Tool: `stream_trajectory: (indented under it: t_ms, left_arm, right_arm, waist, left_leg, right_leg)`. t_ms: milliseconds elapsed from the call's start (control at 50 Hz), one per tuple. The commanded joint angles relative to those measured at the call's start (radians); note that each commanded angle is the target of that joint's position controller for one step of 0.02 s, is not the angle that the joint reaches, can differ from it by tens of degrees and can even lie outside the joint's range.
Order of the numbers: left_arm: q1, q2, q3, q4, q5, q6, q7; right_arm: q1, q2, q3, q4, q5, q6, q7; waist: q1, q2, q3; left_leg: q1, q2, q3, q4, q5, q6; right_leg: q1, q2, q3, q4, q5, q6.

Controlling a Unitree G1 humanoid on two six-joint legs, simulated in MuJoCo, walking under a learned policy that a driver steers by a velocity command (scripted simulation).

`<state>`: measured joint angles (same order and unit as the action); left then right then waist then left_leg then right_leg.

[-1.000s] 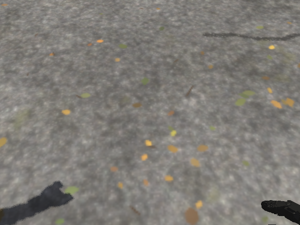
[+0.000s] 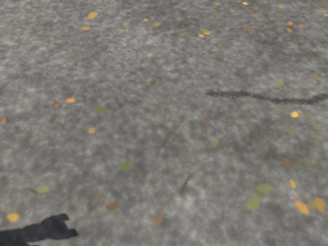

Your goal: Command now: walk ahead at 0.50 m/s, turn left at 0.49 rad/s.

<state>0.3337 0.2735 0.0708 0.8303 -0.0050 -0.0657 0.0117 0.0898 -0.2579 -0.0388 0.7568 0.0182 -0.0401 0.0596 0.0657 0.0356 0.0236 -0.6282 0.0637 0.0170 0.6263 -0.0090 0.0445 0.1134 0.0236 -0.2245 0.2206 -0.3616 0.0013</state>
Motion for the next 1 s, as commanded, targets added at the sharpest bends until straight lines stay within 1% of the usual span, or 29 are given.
stream_trajectory:
  t_ms: [20,40,60,80,100,120,140,160,180,200,260,360,400,460,500,520,540,560,580,600,620,640,660,700,740,860,940,980,1000]
  left_arm:
    - [-0.020,0.207,0.052,-0.048,-0.009,0.018,0.019]
    - [-0.034,0.214,0.053,-0.052,-0.010,0.028,0.024]
    - [-0.041,0.207,0.046,-0.060,-0.010,0.028,0.030]
    - [0.040,0.102,0.013,-0.102,0.023,0.010,0.021]
    - [0.034,0.061,-0.013,-0.123,0.016,-0.032,0.004]
    - [-0.089,0.141,0.008,-0.147,-0.025,-0.063,-0.013]
    - [-0.141,0.141,0.004,-0.167,-0.038,-0.079,-0.016]
    - [-0.148,0.134,0.005,-0.159,-0.016,-0.083,-0.009]
    - [-0.140,0.147,0.015,-0.153,0.005,-0.075,-0.003]
    - [-0.122,0.146,0.019,-0.151,0.011,-0.062,-0.004]
    - [-0.122,0.108,0.012,-0.159,0.021,-0.033,-0.001]
    - [-0.314,0.064,-0.010,-0.207,0.014,-0.038,-0.010]
    - [-0.364,0.078,-0.007,-0.222,0.001,-0.045,-0.020]
    - [-0.368,0.117,0.007,-0.229,-0.004,-0.058,-0.033]
    - [-0.297,0.138,0.020,-0.213,-0.006,-0.068,-0.034]
    - [-0.207,0.159,0.034,-0.190,0.000,-0.073,-0.028]
    - [-0.074,0.204,0.048,-0.177,0.019,-0.077,-0.020]
    - [0.036,0.293,0.069,-0.149,0.035,-0.065,-0.018]
    - [0.046,0.231,0.058,-0.140,0.007,-0.058,-0.025]
    - [-0.003,0.155,0.038,-0.156,0.003,-0.053,-0.021]
    - [-0.053,0.131,0.028,-0.161,0.011,-0.044,-0.018]
    - [-0.087,0.110,0.019,-0.153,0.015,-0.039,-0.017]
    - [-0.104,0.093,0.012,-0.147,0.020,-0.040,-0.014]
    - [-0.109,0.088,0.013,-0.132,0.014,-0.046,-0.014]
    - [-0.088,0.112,0.020,-0.106,0.010,-0.053,-0.018]
    - [-0.061,0.164,0.029,-0.053,-0.007,-0.040,-0.021]
    - [0.018,0.197,0.034,-0.001,-0.024,-0.020,-0.021]
    - [0.023,0.213,0.037,0.017,-0.031,-0.007,-0.019]
    - [0.012,0.224,0.038,0.022,-0.034,-0.002,-0.016]
  right_arm:
    - [-0.023,-0.113,-0.038,-0.100,0.002,-0.010,0.012]
    - [0.093,-0.151,-0.060,-0.077,0.004,-0.007,0.008]
    - [0.255,-0.213,-0.094,-0.039,0.006,-0.004,-0.007]
    - [0.345,-0.330,-0.125,-0.026,0.007,0.004,-0.029]
    - [0.324,-0.326,-0.113,-0.055,0.009,-0.008,-0.026]
    - [0.320,-0.250,-0.091,-0.056,0.000,-0.015,-0.024]
    - [0.275,-0.214,-0.083,-0.057,0.000,-0.022,-0.026]
    - [0.207,-0.185,-0.073,-0.068,0.003,-0.024,-0.028]
    - [0.155,-0.151,-0.062,-0.085,-0.004,-0.025,-0.032]
    - [0.130,-0.142,-0.058,-0.101,-0.014,-0.024,-0.036]
    - [0.136,-0.171,-0.067,-0.104,-0.010,-0.028,-0.051]
    - [0.206,-0.195,-0.075,-0.082,0.002,-0.014,-0.073]
    - [0.243,-0.200,-0.076,-0.069,0.007,-0.008,-0.075]
    - [0.263,-0.188,-0.075,-0.061,0.009,0.001,-0.080]
    - [0.242,-0.184,-0.076,-0.069,0.005,0.005,-0.081]
    - [0.233,-0.157,-0.067,-0.077,0.002,0.005,-0.079]
    - [0.233,-0.099,-0.045,-0.093,-0.009,0.001,-0.074]
    - [0.369,-0.032,-0.025,-0.120,0.011,-0.008,-0.075]
    - [0.383,-0.117,-0.033,-0.110,0.025,-0.012,-0.076]
    - [0.286,-0.190,-0.053,-0.111,0.022,-0.007,-0.077]
    - [0.215,-0.194,-0.057,-0.125,0.009,-0.001,-0.078]
    - [0.175,-0.181,-0.059,-0.139,-0.002,-0.001,-0.075]
    - [0.171,-0.165,-0.062,-0.144,0.001,0.003,-0.069]
    - [0.186,-0.121,-0.056,-0.148,0.013,0.014,-0.061]
    - [0.156,-0.088,-0.045,-0.165,0.005,0.019,-0.060]
    - [0.007,-0.054,-0.019,-0.189,-0.004,-0.007,-0.035]
    - [-0.100,-0.064,-0.017,-0.226,0.004,-0.017,-0.019]
    - [-0.095,-0.088,-0.026,-0.232,0.000,-0.018,-0.015]
    - [-0.039,-0.110,-0.038,-0.218,-0.005,-0.019,-0.017]
  waist:
    - [-0.061,-0.127,-0.013]
    - [-0.128,-0.127,-0.079]
    - [-0.213,-0.092,-0.163]
    - [-0.176,0.138,-0.273]
    - [-0.147,0.174,-0.415]
    - [-0.200,0.076,-0.341]
    - [-0.177,0.032,-0.217]
    - [-0.127,-0.037,-0.130]
    - [-0.090,-0.026,-0.091]
    - [-0.063,-0.002,-0.077]
    - [-0.046,0.003,-0.056]
    - [-0.121,0.041,-0.027]
    - [-0.142,0.051,-0.025]
    - [-0.130,0.067,-0.028]
    - [-0.083,0.096,-0.039]
    - [-0.036,0.089,-0.084]
    - [0.024,0.013,-0.208]
    - [-0.016,-0.283,-0.348]
    - [-0.007,-0.322,-0.330]
    - [0.022,-0.203,-0.192]
    - [0.015,-0.133,-0.112]
    - [-0.001,-0.114,-0.051]
    - [-0.024,-0.135,-0.028]
    - [-0.041,-0.158,-0.018]
    - [-0.043,-0.129,-0.004]
    - [-0.010,-0.094,0.019]
    - [0.016,-0.106,0.046]
    - [-0.011,-0.124,0.036]
    - [-0.055,-0.133,-0.002]
  left_leg:
    - [0.071,-0.073,0.085,0.000,-0.149,0.057]
    - [0.225,-0.115,0.102,-0.021,-0.161,0.086]
    - [0.493,-0.128,0.056,-0.083,-0.106,0.128]
    - [0.883,0.121,-0.370,-0.083,-0.118,0.270]
    - [1.055,0.274,-0.859,-0.270,-0.268,0.412]
    - [1.017,0.251,-0.760,-0.322,-0.290,0.348]
    - [0.881,0.214,-0.620,-0.326,-0.244,0.307]
    - [0.721,0.170,-0.512,-0.334,-0.149,0.274]
    - [0.602,0.136,-0.437,-0.353,-0.053,0.258]
    - [0.525,0.114,-0.408,-0.376,-0.002,0.256]
    - [0.405,0.080,-0.322,-0.405,0.121,0.261]
    - [0.343,0.005,-0.254,-0.381,0.000,0.184]
    - [0.367,0.024,-0.299,-0.361,-0.058,0.175]
    - [0.462,0.063,-0.397,-0.274,-0.104,0.157]
    - [0.481,0.068,-0.438,-0.204,-0.075,0.136]
    - [0.461,0.027,-0.417,-0.116,-0.032,0.109]
    - [0.367,-0.031,-0.348,0.124,-0.102,0.072]
    - [0.024,-0.183,-0.202,0.468,-0.495,-0.004]
    - [-0.145,-0.114,-0.201,0.638,-0.580,-0.020]
    - [-0.185,-0.071,-0.202,0.692,-0.486,-0.028]
    - [-0.164,-0.037,-0.164,0.683,-0.410,-0.033]
    - [-0.141,-0.011,-0.159,0.638,-0.359,-0.037]
    - [-0.099,0.016,-0.156,0.602,-0.326,-0.036]
    - [-0.059,0.034,-0.130,0.553,-0.304,-0.038]
    - [-0.069,0.037,-0.126,0.475,-0.277,-0.045]
    - [-0.013,0.023,-0.060,0.111,-0.024,-0.043]
    - [0.023,0.001,-0.019,-0.021,-0.044,-0.017]
    - [0.073,-0.023,0.001,-0.068,-0.113,0.014]
    - [0.175,-0.052,0.025,-0.101,-0.121,0.035]
  right_leg:
    - [0.029,-0.304,0.035,0.171,1.054,-0.110]
    - [-0.003,-0.284,0.018,0.336,1.138,-0.090]
    - [-0.145,-0.242,0.001,0.574,1.024,-0.051]
    - [-0.556,-0.124,0.013,0.951,0.366,0.013]
    - [-0.805,0.047,0.236,1.176,-0.238,0.034]
    - [-0.915,-0.019,0.339,1.200,-0.181,0.007]
    - [-0.932,-0.063,0.324,1.131,-0.094,-0.014]
    - [-0.885,-0.103,0.315,1.031,-0.032,-0.013]
    - [-0.810,-0.130,0.314,0.958,0.010,-0.004]
    - [-0.752,-0.139,0.315,0.929,0.034,0.006]
    - [-0.714,-0.129,0.282,0.800,0.103,0.054]
    - [-0.633,-0.056,0.264,0.418,0.419,0.079]
    - [-0.604,-0.035,0.275,0.348,0.454,0.076]
    - [-0.587,-0.029,0.311,0.276,0.381,0.046]
    - [-0.499,-0.027,0.301,0.245,0.309,0.010]
    - [-0.362,-0.034,0.290,0.213,0.310,-0.020]
    - [-0.124,-0.170,0.411,0.234,0.262,-0.081]
    - [0.228,-0.406,0.842,0.169,0.079,-0.244]
    - [0.237,-0.465,1.052,0.094,-0.181,-0.273]
    - [0.122,-0.415,0.906,0.071,-0.211,-0.225]
    - [0.002,-0.369,0.754,0.066,-0.088,-0.189]
    - [-0.100,-0.327,0.647,0.046,0.039,-0.178]
    - [-0.163,-0.295,0.563,0.023,0.122,-0.165]
    - [-0.215,-0.271,0.459,-0.020,0.200,-0.167]
    - [-0.234,-0.277,0.408,-0.053,0.273,-0.195]
    - [-0.209,-0.247,0.238,-0.077,0.409,-0.188]
    - [-0.126,-0.288,0.232,-0.054,0.443,-0.174]
    - [-0.074,-0.307,0.224,0.002,0.579,-0.158]
    - [-0.069,-0.297,0.200,0.080,0.737,-0.142]
